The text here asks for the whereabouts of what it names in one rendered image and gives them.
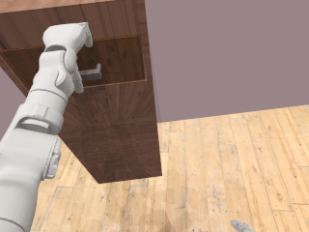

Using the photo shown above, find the drawer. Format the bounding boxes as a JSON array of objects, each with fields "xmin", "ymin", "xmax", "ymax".
[{"xmin": 0, "ymin": 34, "xmax": 146, "ymax": 91}]

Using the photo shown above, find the robot left upper arm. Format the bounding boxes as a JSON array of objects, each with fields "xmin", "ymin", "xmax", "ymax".
[{"xmin": 0, "ymin": 128, "xmax": 63, "ymax": 232}]

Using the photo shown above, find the robot left forearm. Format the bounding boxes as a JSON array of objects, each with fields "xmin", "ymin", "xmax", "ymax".
[{"xmin": 0, "ymin": 42, "xmax": 77, "ymax": 158}]

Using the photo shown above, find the handle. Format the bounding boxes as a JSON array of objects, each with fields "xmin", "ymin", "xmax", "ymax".
[{"xmin": 76, "ymin": 63, "xmax": 102, "ymax": 81}]

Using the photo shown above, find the cabinet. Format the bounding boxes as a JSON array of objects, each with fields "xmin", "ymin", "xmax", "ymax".
[{"xmin": 0, "ymin": 0, "xmax": 162, "ymax": 184}]

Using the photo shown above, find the robot left hand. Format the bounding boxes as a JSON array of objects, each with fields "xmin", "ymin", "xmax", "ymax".
[{"xmin": 42, "ymin": 22, "xmax": 93, "ymax": 94}]

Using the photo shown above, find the robot right hand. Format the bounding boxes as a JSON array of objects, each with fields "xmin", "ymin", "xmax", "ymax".
[{"xmin": 231, "ymin": 219, "xmax": 256, "ymax": 232}]

